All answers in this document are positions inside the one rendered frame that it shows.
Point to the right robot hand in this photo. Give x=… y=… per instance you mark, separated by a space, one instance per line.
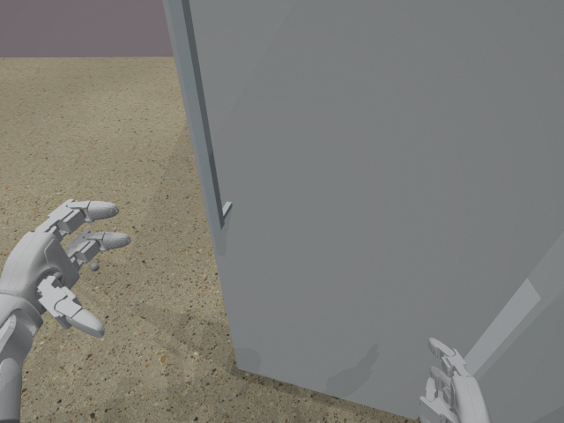
x=464 y=401

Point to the fridge door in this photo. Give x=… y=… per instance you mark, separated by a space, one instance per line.
x=396 y=170

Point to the left robot hand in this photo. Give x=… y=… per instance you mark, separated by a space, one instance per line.
x=29 y=269

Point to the robot left forearm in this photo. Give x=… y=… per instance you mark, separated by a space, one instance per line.
x=19 y=322

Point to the handle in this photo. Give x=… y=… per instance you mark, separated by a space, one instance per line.
x=187 y=51

